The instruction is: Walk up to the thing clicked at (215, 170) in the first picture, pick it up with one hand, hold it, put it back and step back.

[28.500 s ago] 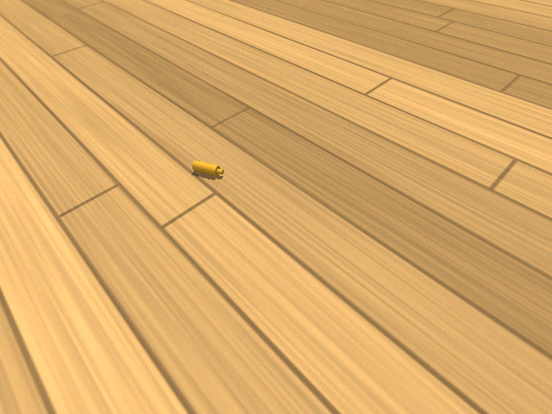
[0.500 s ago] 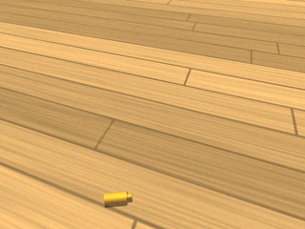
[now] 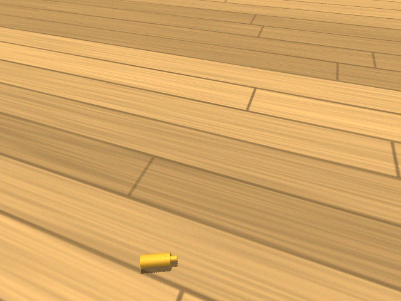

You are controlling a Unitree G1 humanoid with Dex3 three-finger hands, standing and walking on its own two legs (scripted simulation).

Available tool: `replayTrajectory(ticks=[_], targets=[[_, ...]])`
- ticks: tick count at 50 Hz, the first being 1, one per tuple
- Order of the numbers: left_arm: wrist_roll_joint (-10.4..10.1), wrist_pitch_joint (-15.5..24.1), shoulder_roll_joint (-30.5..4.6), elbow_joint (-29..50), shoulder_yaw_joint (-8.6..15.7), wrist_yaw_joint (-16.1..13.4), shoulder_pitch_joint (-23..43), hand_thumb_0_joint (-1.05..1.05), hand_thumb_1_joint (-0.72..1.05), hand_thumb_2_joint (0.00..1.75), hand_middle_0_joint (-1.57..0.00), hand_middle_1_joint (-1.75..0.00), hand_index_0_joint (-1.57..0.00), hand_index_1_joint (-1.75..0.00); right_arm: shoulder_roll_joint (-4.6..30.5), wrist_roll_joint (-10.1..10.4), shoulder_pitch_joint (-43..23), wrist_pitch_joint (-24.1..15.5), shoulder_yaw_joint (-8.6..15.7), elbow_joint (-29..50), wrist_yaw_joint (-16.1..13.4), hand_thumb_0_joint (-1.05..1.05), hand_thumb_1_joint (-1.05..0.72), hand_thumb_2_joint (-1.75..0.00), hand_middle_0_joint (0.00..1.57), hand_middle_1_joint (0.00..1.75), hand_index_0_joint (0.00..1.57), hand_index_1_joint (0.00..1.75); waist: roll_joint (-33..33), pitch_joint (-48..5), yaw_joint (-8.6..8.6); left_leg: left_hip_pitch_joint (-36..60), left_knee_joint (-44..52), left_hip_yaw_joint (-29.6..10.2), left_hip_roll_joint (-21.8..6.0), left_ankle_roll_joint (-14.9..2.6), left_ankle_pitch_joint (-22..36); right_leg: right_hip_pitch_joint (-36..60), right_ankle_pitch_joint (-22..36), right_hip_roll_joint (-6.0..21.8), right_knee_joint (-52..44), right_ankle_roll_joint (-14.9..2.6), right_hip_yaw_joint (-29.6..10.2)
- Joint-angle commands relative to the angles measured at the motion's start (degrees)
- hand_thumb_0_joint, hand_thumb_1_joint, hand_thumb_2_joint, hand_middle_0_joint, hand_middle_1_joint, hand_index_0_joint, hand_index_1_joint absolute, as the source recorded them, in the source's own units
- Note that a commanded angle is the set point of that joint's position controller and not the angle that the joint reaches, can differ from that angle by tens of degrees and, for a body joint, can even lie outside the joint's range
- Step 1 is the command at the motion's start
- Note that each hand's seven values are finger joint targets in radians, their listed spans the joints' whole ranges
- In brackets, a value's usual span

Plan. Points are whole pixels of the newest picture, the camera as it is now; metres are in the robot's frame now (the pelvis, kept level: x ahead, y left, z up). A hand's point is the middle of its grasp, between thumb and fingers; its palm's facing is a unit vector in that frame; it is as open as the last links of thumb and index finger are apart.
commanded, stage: stand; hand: left
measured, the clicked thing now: (159, 259) +0.45 +0.25 -0.75
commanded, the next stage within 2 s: none
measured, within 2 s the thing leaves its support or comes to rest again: neither
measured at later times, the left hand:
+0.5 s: hand out of the picture +0.08 +0.25 -0.16, palm faces -0.03 -0.94 -0.34, open 7.4 cm
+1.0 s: hand out of the picture +0.07 +0.25 -0.16, palm faces -0.03 -0.94 -0.34, open 7.4 cm
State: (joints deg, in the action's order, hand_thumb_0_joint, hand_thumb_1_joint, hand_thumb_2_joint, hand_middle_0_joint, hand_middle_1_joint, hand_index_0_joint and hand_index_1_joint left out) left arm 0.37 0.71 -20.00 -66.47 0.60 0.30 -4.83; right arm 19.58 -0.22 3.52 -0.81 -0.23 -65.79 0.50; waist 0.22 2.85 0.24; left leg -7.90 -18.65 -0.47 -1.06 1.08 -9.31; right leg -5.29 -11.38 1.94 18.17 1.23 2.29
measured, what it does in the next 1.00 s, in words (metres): stands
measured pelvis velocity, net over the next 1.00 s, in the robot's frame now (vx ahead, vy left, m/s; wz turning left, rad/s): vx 0.00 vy -0.01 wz -0.01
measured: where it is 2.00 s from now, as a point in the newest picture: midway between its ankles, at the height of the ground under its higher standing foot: outside the picture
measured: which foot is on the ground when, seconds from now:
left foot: down 0.00-1.00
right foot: down 0.00-1.00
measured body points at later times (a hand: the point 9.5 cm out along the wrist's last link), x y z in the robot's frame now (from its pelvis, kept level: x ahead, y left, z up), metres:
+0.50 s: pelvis +0.00 -0.01 +0.00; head +0.01 -0.01 +0.45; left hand +0.08 +0.30 -0.13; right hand +0.07 -0.31 -0.13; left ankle +0.01 +0.13 -0.75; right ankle -0.02 -0.13 -0.75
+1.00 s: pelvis +0.00 -0.01 +0.00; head +0.02 -0.01 +0.45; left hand +0.07 +0.30 -0.13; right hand +0.07 -0.31 -0.14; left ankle +0.01 +0.13 -0.75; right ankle -0.02 -0.13 -0.75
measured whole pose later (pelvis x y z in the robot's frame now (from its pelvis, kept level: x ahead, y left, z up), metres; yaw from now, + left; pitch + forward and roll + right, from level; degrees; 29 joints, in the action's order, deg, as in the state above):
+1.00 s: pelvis +0.00 -0.01 +0.00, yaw +0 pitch -1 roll +0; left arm 0.4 0.5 -20.2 -65.5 0.4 0.4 -6.5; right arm 20.0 -0.3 5.8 -0.6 -0.5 -65.9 0.5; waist 0.1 2.9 0.0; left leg -7.6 -18.1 -0.2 -1.9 1.7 -9.2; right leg -5.2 -11.3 1.1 17.8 0.6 2.0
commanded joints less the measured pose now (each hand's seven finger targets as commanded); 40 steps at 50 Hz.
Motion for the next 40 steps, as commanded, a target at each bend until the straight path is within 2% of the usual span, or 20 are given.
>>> replayTrajectory(ticks=[1, 6, 12, 19, 22, 27, 28, 30, 33, 36, 40], targets=[[-0.01, 1.40, -12.42, 3.45, 1.84, -0.77, 1.59, 0.00, 0.90, 0.90, -0.20, -0.30, -0.20, -0.30, 12.80, -0.16, -2.03, -1.07, 2.35, 3.34, -0.83, 0.00, -0.90, -0.90, 0.20, 0.30, 0.20, 0.30, 0.54, -6.35, -0.26, 3.17, 1.56, -4.30, -6.76, -1.77, 13.19, 0.89, 11.11, 6.62, -2.75, -1.64, -4.78], [0.03, 1.40, -12.71, 3.72, 1.93, -0.85, 2.13, 0.00, 0.90, 0.90, -0.20, -0.30, -0.20, -0.30, 12.24, -0.12, -1.92, -1.05, 2.21, 3.53, -0.86, 0.00, -0.90, -0.90, 0.20, 0.30, 0.20, 0.30, -0.59, -6.76, -0.47, 3.49, 1.60, -4.18, -7.04, -1.75, 14.17, 1.68, 12.69, 6.68, -2.41, -1.68, -4.56], [0.08, 1.18, -12.81, 4.08, 2.00, -0.82, 2.47, 0.00, 0.90, 0.90, -0.20, -0.30, -0.20, -0.30, 12.45, -0.19, -2.00, -0.94, 2.20, 3.61, -0.86, 0.00, -0.90, -0.90, 0.20, 0.30, 0.20, 0.30, -0.42, -5.62, -0.46, 2.68, 2.41, -4.00, -6.71, -1.43, 10.96, 0.87, 9.17, 6.35, -3.27, -1.80, -4.65], [0.11, 1.24, -12.80, 4.34, 1.96, -0.81, 2.03, 0.00, 0.90, 0.90, -0.20, -0.30, -0.20, -0.30, 12.72, -0.14, -1.62, -1.01, 2.17, 3.49, -0.84, 0.00, -0.90, -0.90, 0.20, 0.30, 0.20, 0.30, 0.49, -5.94, -0.40, 2.83, 2.48, -3.97, -6.83, -1.59, 10.46, 1.50, 10.09, 6.53, -3.44, -1.93, -5.09], [0.08, 1.12, -12.75, 4.42, 1.96, -0.75, 1.95, 0.00, 0.90, 0.90, -0.20, -0.30, -0.20, -0.30, 12.68, -0.25, -1.28, -0.92, 2.15, 3.32, -0.87, 0.00, -0.90, -0.90, 0.20, 0.30, 0.20, 0.30, -0.04, -4.94, -0.42, 2.70, 2.97, -3.80, -6.75, -1.52, 7.74, -0.06, 6.92, 6.25, -3.89, -1.92, -5.13], [0.11, 1.15, -12.47, 4.44, 1.81, -0.69, 1.21, 0.00, 0.90, 0.90, -0.20, -0.30, -0.20, -0.30, 12.71, -0.21, -1.35, -0.89, 2.12, 3.42, -0.84, 0.00, -0.90, -0.90, 0.20, 0.30, 0.20, 0.30, 0.39, -4.81, -0.15, 2.83, 2.56, -3.77, -6.75, -1.79, 8.48, 0.05, 8.28, 6.45, -3.82, -2.10, -5.46], [-0.01, 1.10, -12.87, 4.40, 1.91, -0.68, 1.58, 0.00, 0.90, 0.90, -0.20, -0.30, -0.20, -0.30, 12.28, -0.21, -0.60, -0.98, 2.00, 3.26, -0.78, 0.00, -0.90, -0.90, 0.20, 0.30, 0.20, 0.30, 0.28, -4.49, -0.60, 2.02, 3.41, -3.89, -6.46, -1.38, 7.20, -0.03, 6.40, 6.17, -3.88, -2.05, -5.30], [-0.01, 1.06, -12.56, 4.43, 1.87, -0.64, 1.14, 0.00, 0.90, 0.90, -0.20, -0.30, -0.20, -0.30, 12.79, -0.20, -1.28, -0.95, 2.18, 3.40, -0.80, 0.00, -0.90, -0.90, 0.20, 0.30, 0.20, 0.30, 0.18, -4.32, -0.06, 2.26, 3.19, -4.10, -6.62, -1.52, 7.18, -0.41, 5.92, 6.02, -3.95, -1.99, -5.12], [0.05, 1.07, -12.64, 4.41, 1.86, -0.64, 1.23, 0.00, 0.90, 0.90, -0.20, -0.30, -0.20, -0.30, 12.76, -0.27, -0.51, -0.90, 2.16, 3.24, -0.77, 0.00, -0.90, -0.90, 0.20, 0.30, 0.20, 0.30, -0.18, -3.55, -0.38, 1.85, 3.39, -4.01, -6.44, -1.50, 5.61, -1.09, 4.75, 6.00, -4.25, -2.03, -5.34], [0.09, 1.14, -12.60, 4.51, 1.86, -0.67, 0.99, 0.00, 0.90, 0.90, -0.20, -0.30, -0.20, -0.30, 12.73, -0.26, -0.25, -0.93, 2.11, 3.43, -0.74, 0.00, -0.90, -0.90, 0.20, 0.30, 0.20, 0.30, 0.25, -4.05, -0.37, 1.91, 3.00, -4.03, -6.60, -1.65, 6.89, -0.40, 6.42, 6.25, -3.96, -2.00, -5.32], [0.06, 1.04, -12.73, 4.55, 1.94, -0.59, 0.84, 0.00, 0.90, 0.90, -0.20, -0.30, -0.20, -0.30, 12.69, -0.35, 0.09, -0.90, 2.05, 3.43, -0.79, 0.00, -0.90, -0.90, 0.20, 0.30, 0.20, 0.30, 0.15, -4.15, -0.37, 1.93, 3.35, -4.14, -6.60, -1.62, 5.56, -0.90, 4.73, 6.15, -3.93, -2.10, -5.40]])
